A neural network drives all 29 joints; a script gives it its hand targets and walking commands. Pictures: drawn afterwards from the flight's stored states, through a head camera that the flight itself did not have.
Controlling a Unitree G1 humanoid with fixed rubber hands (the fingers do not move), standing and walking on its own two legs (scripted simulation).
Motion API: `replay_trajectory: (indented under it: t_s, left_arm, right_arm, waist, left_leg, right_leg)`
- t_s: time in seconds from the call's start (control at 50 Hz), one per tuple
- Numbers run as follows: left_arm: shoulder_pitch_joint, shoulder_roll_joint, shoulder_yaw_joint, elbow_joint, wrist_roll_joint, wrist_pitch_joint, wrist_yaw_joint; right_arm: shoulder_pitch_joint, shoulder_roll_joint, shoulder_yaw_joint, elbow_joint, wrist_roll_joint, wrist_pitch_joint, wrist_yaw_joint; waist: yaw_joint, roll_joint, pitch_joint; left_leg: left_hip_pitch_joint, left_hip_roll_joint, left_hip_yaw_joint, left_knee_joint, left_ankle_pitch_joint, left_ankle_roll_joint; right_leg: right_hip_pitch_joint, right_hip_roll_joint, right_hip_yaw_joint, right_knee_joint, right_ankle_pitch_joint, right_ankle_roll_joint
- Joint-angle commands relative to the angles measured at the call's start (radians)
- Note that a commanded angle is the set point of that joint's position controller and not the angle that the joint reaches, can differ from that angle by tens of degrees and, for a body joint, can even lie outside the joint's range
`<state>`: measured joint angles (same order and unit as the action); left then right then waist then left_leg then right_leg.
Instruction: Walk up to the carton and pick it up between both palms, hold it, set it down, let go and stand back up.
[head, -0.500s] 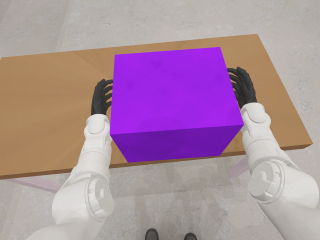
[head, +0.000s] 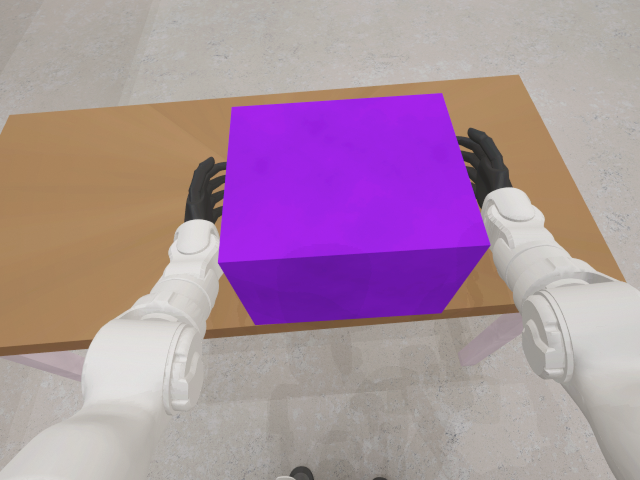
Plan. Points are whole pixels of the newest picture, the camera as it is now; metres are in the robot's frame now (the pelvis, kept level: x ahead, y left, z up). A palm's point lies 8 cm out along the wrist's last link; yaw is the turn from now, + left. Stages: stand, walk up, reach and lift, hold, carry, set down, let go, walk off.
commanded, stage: set down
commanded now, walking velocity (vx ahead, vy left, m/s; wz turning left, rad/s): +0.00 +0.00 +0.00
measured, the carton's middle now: (342, 216) +0.46 +0.05 -0.01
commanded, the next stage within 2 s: none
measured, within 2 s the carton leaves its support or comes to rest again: neither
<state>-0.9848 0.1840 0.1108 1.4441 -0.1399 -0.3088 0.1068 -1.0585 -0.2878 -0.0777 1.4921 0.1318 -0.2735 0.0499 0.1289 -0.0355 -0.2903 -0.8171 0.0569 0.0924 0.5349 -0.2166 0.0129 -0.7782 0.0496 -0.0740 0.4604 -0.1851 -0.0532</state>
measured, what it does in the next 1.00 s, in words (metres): stands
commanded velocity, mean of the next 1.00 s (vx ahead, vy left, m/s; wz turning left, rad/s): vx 0.00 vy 0.00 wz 0.00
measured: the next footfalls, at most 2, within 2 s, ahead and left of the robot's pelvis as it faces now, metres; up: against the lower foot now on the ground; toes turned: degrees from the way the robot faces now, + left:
none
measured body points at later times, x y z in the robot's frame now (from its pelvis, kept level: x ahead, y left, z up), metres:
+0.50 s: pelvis -0.03 -0.02 -0.03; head +0.10 -0.01 +0.40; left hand +0.43 +0.27 +0.05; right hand +0.51 -0.18 +0.07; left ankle -0.01 +0.11 -0.72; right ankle -0.01 -0.09 -0.72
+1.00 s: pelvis -0.03 -0.01 +0.00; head +0.06 +0.00 +0.44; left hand +0.43 +0.29 +0.14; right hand +0.51 -0.19 +0.17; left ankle -0.01 +0.11 -0.72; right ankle -0.01 -0.09 -0.72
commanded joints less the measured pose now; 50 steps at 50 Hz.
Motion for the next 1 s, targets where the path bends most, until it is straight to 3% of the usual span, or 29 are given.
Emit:
replay_trajectory:
  t_s: [0.0, 0.14, 0.22, 0.3, 0.46, 0.56, 0.78, 0.98]
  left_arm:
    - [-0.472, 0.234, -0.049, -0.051, -0.056, -0.093, -0.027]
    - [-0.528, 0.283, -0.165, 0.003, -0.191, -0.109, -0.061]
    - [-0.598, 0.295, -0.237, -0.094, -0.282, -0.089, -0.064]
    - [-0.642, 0.314, -0.270, -0.208, -0.327, -0.041, -0.065]
    - [-0.633, 0.409, -0.201, -0.238, -0.264, 0.070, -0.058]
    - [-0.654, 0.403, -0.180, -0.261, -0.237, 0.133, -0.041]
    - [-0.690, 0.341, -0.230, -0.320, -0.263, 0.251, -0.030]
    - [-0.625, 0.383, -0.193, -0.350, -0.223, 0.326, -0.036]
  right_arm:
    - [-0.426, -0.218, 0.089, -0.061, 0.119, -0.084, -0.011]
    - [-0.502, -0.300, 0.183, -0.056, 0.243, -0.099, 0.008]
    - [-0.563, -0.321, 0.230, -0.143, 0.310, -0.077, 0.038]
    - [-0.599, -0.321, 0.270, -0.230, 0.359, -0.030, 0.057]
    - [-0.620, -0.373, 0.315, -0.217, 0.427, 0.054, 0.050]
    - [-0.643, -0.403, 0.285, -0.216, 0.411, 0.095, 0.045]
    - [-0.663, -0.450, 0.245, -0.143, 0.386, 0.166, 0.080]
    - [-0.626, -0.434, 0.312, -0.168, 0.442, 0.223, 0.095]
  waist:
    - [0.020, -0.007, -0.711]
    - [0.001, -0.039, -0.735]
    - [0.003, -0.049, -0.840]
    - [0.009, -0.066, -0.930]
    - [0.032, -0.109, -0.854]
    - [0.031, -0.076, -0.821]
    - [-0.007, 0.019, -0.700]
    - [0.007, -0.032, -0.610]
  left_leg:
    - [0.308, -0.019, -0.015, 0.119, 0.616, -0.069]
    - [0.177, -0.025, -0.006, 0.137, 0.470, -0.067]
    - [0.145, -0.025, -0.005, 0.164, 0.419, -0.058]
    - [0.071, -0.035, -0.009, 0.185, 0.378, -0.039]
    - [-0.087, -0.046, -0.008, 0.121, 0.245, -0.010]
    - [0.028, -0.036, -0.013, 0.083, 0.256, -0.027]
    - [0.383, -0.012, -0.058, 0.064, 0.409, -0.072]
    - [0.293, -0.029, -0.057, -0.008, 0.387, -0.036]
  right_leg:
    - [0.367, -0.016, 0.036, 0.129, 0.486, 0.088]
    - [0.335, -0.007, 0.023, 0.193, 0.428, 0.108]
    - [0.304, 0.001, 0.013, 0.222, 0.382, 0.112]
    - [0.374, -0.003, 0.028, 0.261, 0.416, 0.118]
    - [0.568, -0.026, 0.096, 0.264, 0.427, 0.137]
    - [0.531, -0.014, 0.071, 0.218, 0.395, 0.119]
    - [0.319, 0.018, 0.005, 0.094, 0.343, 0.072]
    - [0.513, -0.009, 0.038, 0.071, 0.416, 0.096]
